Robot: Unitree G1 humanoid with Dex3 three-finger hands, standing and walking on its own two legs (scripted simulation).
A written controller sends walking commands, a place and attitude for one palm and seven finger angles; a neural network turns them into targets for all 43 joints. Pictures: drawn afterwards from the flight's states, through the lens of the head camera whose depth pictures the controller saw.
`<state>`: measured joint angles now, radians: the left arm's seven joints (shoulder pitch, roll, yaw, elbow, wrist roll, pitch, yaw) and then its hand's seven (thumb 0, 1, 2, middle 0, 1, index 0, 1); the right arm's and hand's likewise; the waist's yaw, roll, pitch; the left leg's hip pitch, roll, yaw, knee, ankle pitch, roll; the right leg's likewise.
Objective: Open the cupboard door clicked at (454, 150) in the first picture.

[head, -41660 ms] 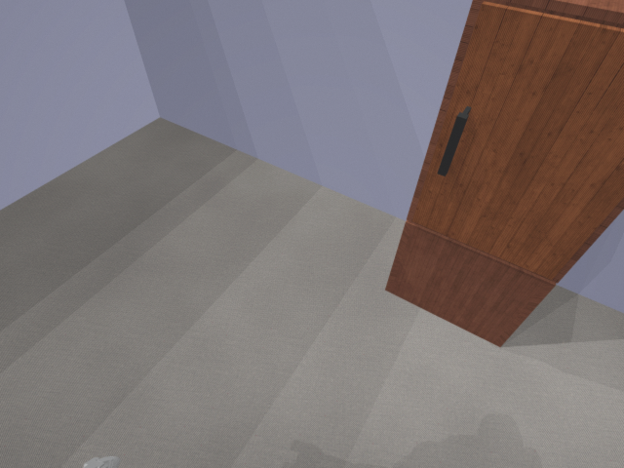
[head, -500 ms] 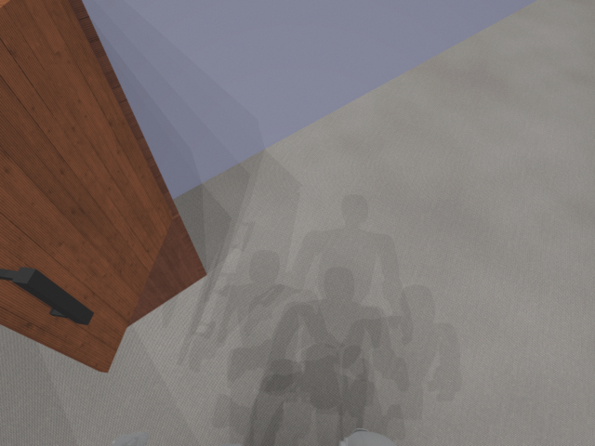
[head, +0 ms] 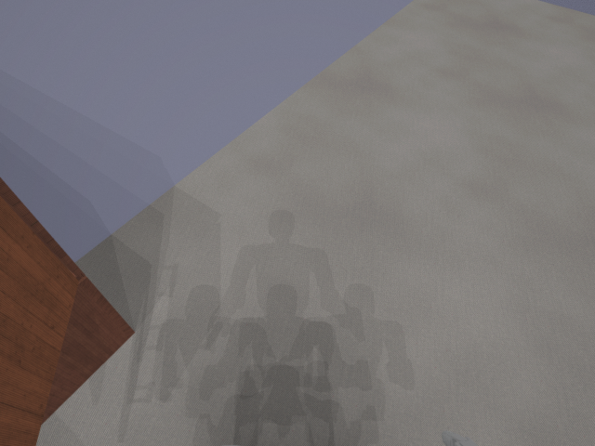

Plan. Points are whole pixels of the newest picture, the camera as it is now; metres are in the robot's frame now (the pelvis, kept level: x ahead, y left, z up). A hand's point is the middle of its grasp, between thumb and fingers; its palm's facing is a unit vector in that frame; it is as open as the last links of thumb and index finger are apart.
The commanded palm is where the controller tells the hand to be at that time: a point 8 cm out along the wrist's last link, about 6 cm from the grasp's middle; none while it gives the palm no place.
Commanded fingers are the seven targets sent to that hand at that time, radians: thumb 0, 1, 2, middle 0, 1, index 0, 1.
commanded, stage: walk to a spot facing it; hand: left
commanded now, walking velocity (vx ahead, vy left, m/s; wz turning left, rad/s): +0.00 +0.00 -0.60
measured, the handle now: out of the picture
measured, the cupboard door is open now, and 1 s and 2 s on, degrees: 42 42 42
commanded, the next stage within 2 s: turn to face it in 1.48 s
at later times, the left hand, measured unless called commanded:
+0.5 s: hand (228, 427) +0.16 +0.11 -0.14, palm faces -0.26 -0.93 -0.24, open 7.4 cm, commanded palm none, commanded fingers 0.00 0.90 0.90 -0.20 -0.30 -0.20 -0.30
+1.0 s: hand (314, 256) +0.47 +0.00 -0.14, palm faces -0.56 -0.80 -0.22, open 7.4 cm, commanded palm none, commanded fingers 0.00 0.90 0.90 -0.20 -0.30 -0.20 -0.30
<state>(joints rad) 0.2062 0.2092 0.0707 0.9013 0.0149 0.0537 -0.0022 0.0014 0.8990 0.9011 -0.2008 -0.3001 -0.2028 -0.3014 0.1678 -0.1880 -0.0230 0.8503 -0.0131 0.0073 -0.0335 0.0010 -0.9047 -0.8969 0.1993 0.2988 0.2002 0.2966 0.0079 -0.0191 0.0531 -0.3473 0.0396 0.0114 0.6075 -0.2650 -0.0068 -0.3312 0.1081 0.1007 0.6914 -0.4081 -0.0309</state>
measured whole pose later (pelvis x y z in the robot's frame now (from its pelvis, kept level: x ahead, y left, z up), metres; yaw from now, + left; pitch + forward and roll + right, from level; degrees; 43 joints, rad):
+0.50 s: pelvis +0.07 -0.07 +0.02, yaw -18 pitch +1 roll +1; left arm 0.29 0.19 0.06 0.95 0.02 -0.03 -0.01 0.00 0.90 0.90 -0.20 -0.30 -0.20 -0.30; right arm 0.21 -0.26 -0.06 0.92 -0.02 0.03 0.00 0.01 -0.91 -0.90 0.20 0.30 0.20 0.30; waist 0.00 0.01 0.07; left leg -0.54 0.09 0.04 1.02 -0.33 -0.07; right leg -0.15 0.04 -0.01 0.46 -0.32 -0.07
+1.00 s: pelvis +0.27 -0.12 +0.02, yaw -37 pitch +1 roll +1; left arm 0.17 0.24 0.09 0.93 0.04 0.01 -0.05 0.00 0.91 0.90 -0.19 -0.30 -0.19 -0.30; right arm 0.33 -0.18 -0.02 0.97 -0.03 -0.06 -0.02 0.00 -0.90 -0.90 0.20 0.30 0.20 0.30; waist 0.01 -0.02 0.05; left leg -0.17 0.08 0.23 0.42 -0.26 -0.01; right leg -0.61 -0.09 -0.06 1.04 -0.23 -0.01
